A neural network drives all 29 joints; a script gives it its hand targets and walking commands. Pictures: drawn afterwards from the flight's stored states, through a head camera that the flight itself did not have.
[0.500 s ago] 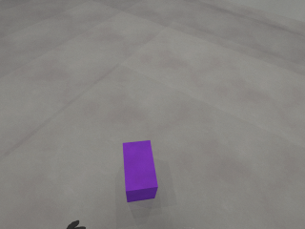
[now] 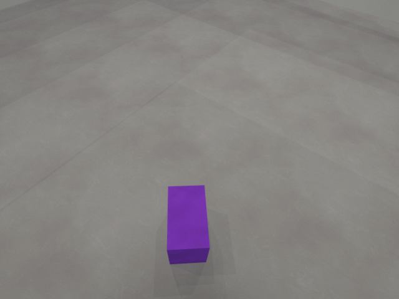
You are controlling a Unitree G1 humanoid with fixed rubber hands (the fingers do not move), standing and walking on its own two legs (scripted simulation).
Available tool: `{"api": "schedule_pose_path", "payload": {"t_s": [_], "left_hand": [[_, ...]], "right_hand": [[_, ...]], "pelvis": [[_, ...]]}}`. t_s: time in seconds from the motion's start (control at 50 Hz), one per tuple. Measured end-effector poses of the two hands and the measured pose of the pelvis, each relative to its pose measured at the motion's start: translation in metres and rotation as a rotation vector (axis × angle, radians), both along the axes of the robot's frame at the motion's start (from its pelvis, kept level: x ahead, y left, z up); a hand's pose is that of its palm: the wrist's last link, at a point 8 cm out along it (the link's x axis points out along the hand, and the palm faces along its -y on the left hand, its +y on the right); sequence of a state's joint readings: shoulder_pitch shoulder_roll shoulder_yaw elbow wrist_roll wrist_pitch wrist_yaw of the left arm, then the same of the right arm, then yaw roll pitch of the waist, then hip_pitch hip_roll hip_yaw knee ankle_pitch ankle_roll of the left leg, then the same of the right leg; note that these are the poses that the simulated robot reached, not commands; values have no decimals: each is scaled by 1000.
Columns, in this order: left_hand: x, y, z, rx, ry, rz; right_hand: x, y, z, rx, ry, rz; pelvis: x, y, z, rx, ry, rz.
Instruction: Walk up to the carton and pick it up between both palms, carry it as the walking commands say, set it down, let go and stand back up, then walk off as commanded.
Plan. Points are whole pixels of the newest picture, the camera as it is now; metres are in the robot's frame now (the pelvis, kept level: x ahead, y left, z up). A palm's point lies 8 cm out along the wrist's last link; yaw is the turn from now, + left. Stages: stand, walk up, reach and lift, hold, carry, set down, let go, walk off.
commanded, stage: walk up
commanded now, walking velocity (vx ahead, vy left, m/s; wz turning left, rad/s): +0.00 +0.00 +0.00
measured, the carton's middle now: (187, 224) +0.50 +0.03 -0.66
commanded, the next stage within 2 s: none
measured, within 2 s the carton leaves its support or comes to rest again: neither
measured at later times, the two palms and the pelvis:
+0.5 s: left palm out of the picture -0.01 +0.22 -0.15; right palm out of the picture -0.03 -0.21 -0.15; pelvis -0.01 +0.01 +0.00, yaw +1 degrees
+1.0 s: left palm out of the picture -0.04 +0.24 -0.15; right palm out of the picture -0.02 -0.21 -0.15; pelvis -0.01 +0.02 -0.01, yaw +1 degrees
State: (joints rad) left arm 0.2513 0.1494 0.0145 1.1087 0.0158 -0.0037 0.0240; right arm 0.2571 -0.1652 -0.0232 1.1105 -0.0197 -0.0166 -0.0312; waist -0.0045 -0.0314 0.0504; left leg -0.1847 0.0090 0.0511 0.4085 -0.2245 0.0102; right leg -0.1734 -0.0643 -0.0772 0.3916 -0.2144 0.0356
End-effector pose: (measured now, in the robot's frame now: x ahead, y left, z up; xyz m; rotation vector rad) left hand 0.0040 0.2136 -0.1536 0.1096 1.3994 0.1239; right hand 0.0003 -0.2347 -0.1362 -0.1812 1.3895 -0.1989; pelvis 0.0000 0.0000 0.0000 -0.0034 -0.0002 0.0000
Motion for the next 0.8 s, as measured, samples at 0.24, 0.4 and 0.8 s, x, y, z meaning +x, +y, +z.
{"api": "schedule_pose_path", "payload": {"t_s": [0.24, 0.4, 0.8], "left_hand": [[5, 17, 3, 33, -23, -5], [-3, 13, 5, 33, -18, 0], [-36, 7, 3, 18, 36, 37]], "right_hand": [[-7, 25, -7, 42, -6, -21], [-20, 30, -11, 57, 20, -22], [-23, 22, -8, 37, 27, 5]], "pelvis": [[0, 9, 0, 2, -21, 0], [-6, 11, 0, 3, -19, 8], [-11, 9, -1, -2, -11, 21]]}}
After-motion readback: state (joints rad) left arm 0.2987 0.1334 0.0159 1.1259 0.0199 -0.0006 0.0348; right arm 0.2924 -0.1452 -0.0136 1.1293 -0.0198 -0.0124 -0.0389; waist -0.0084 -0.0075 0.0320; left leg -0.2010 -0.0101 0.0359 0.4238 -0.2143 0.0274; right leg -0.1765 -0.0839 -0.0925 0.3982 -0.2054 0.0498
